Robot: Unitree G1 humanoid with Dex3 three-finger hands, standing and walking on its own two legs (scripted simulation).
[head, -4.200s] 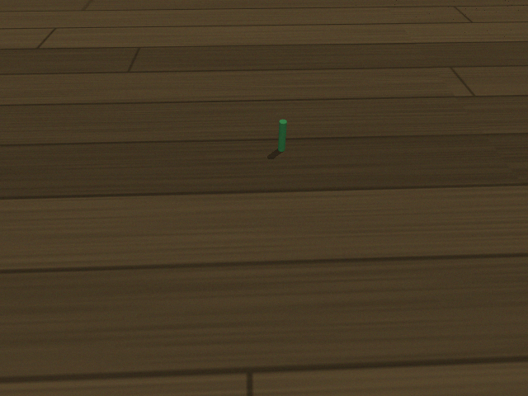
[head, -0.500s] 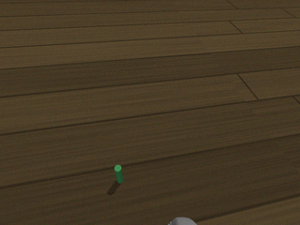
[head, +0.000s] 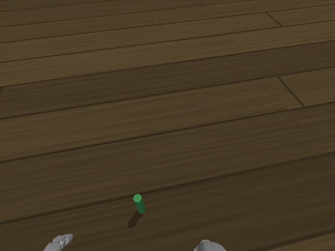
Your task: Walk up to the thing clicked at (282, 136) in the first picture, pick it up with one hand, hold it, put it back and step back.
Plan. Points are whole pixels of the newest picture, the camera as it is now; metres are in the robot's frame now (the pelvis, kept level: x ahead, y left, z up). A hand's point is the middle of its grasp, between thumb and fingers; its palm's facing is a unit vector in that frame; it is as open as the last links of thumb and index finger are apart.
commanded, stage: walk up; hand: left
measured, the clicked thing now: (139, 204) +0.43 +0.17 -0.65
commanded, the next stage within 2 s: none
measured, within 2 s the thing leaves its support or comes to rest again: neither
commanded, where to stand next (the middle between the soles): +0.07 +0.01 m, yaw +0 degrees
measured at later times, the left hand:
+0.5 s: hand out of the picture +0.10 +0.26 -0.13, palm faces +0.03 -0.94 -0.34, open 7.4 cm
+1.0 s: hand out of the picture +0.12 +0.24 -0.13, palm faces +0.02 -0.94 -0.34, open 7.4 cm
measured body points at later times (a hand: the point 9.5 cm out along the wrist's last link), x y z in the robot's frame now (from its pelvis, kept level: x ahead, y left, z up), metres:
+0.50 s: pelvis +0.03 +0.01 +0.03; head +0.04 +0.00 +0.48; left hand +0.10 +0.31 -0.11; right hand +0.15 -0.30 -0.10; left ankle +0.01 +0.13 -0.72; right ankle +0.09 -0.12 -0.72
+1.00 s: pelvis +0.04 -0.01 +0.03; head +0.06 -0.02 +0.48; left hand +0.12 +0.29 -0.10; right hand +0.12 -0.31 -0.11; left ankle +0.01 +0.13 -0.72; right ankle +0.09 -0.12 -0.72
